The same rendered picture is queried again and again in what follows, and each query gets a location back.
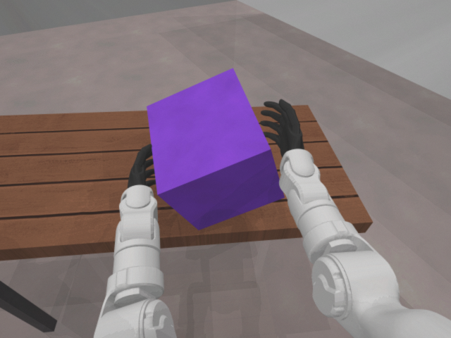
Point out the carton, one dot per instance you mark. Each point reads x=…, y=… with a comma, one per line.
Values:
x=212, y=161

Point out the left robot forearm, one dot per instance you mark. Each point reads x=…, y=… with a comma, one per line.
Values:
x=136, y=267

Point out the left robot upper arm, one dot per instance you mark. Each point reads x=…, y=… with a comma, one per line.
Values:
x=149, y=318

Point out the right robot upper arm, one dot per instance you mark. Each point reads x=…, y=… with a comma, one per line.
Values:
x=359, y=290

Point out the right robot hand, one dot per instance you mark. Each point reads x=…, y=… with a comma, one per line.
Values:
x=290, y=134

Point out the table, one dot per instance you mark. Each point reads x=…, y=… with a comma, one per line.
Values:
x=62, y=177

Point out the right robot forearm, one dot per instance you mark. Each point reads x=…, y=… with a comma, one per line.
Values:
x=323, y=228

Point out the left robot hand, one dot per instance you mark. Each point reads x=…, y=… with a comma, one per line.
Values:
x=138, y=173

